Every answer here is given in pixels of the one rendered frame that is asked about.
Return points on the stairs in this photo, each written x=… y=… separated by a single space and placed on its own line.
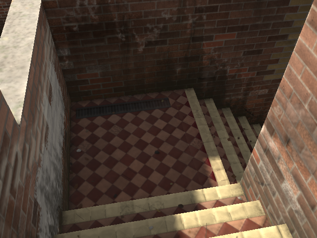
x=233 y=137
x=213 y=212

